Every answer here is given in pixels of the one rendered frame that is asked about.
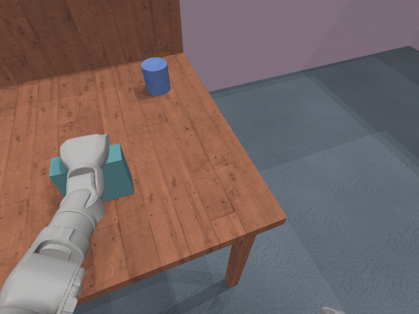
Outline left robot forearm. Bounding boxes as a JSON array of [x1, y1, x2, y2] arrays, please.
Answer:
[[0, 164, 105, 307]]

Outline robot left upper arm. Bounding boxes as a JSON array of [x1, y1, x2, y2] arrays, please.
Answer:
[[0, 253, 86, 314]]

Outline sponge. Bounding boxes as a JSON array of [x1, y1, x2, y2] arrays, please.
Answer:
[[49, 144, 135, 202]]

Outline left robot hand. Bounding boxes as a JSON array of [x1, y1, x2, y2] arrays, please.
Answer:
[[60, 134, 112, 193]]

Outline table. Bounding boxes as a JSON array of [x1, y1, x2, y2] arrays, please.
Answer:
[[0, 0, 287, 306]]

